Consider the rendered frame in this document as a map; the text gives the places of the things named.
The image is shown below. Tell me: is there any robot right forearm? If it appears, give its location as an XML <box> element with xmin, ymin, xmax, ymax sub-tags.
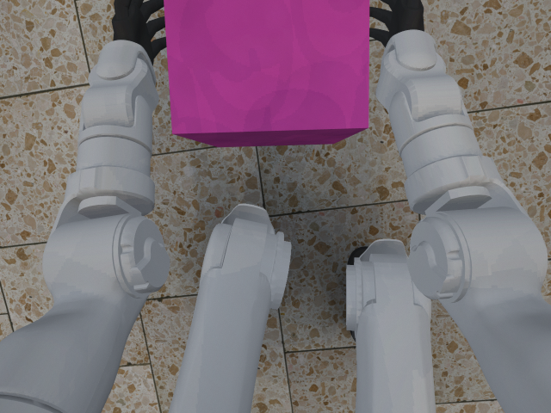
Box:
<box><xmin>375</xmin><ymin>29</ymin><xmax>548</xmax><ymax>269</ymax></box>

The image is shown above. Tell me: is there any right robot hand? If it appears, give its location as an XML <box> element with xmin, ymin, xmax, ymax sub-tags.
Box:
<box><xmin>369</xmin><ymin>0</ymin><xmax>424</xmax><ymax>48</ymax></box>

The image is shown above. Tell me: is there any carton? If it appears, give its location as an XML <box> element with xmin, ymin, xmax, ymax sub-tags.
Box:
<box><xmin>164</xmin><ymin>0</ymin><xmax>369</xmax><ymax>147</ymax></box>

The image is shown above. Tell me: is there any left robot upper arm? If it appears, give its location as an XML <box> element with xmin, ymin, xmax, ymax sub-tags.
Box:
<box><xmin>0</xmin><ymin>213</ymin><xmax>170</xmax><ymax>413</ymax></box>

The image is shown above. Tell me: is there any right robot shin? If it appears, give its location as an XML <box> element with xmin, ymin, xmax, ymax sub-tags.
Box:
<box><xmin>359</xmin><ymin>239</ymin><xmax>431</xmax><ymax>321</ymax></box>

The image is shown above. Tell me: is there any robot shin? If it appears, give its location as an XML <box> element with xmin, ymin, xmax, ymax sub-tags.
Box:
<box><xmin>359</xmin><ymin>239</ymin><xmax>431</xmax><ymax>321</ymax></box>
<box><xmin>199</xmin><ymin>204</ymin><xmax>275</xmax><ymax>288</ymax></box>

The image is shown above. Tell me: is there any left robot hand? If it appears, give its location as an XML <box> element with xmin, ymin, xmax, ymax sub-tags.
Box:
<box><xmin>112</xmin><ymin>0</ymin><xmax>167</xmax><ymax>66</ymax></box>

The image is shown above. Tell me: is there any robot left forearm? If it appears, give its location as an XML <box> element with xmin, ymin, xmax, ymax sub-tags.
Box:
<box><xmin>42</xmin><ymin>40</ymin><xmax>159</xmax><ymax>288</ymax></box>

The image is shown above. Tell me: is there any right robot upper arm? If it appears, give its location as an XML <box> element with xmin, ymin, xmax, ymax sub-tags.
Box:
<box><xmin>407</xmin><ymin>206</ymin><xmax>551</xmax><ymax>413</ymax></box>

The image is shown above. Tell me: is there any left robot shin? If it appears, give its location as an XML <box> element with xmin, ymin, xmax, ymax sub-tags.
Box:
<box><xmin>199</xmin><ymin>204</ymin><xmax>275</xmax><ymax>288</ymax></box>

